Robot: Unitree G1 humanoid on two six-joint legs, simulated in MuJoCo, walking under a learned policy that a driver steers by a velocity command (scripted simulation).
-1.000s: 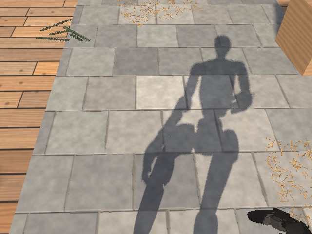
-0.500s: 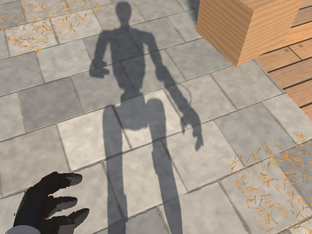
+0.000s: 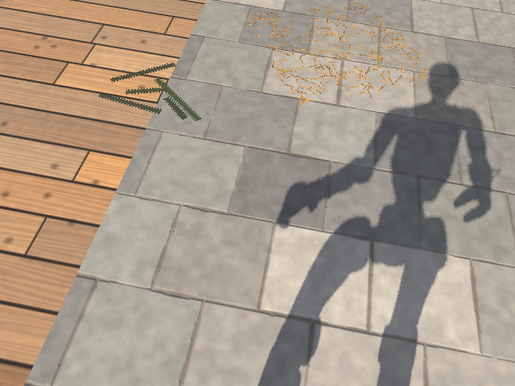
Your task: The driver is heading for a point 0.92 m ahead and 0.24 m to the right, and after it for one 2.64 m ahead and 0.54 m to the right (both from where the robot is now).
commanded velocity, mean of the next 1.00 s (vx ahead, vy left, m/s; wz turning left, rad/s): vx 0.43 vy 0.00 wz -0.35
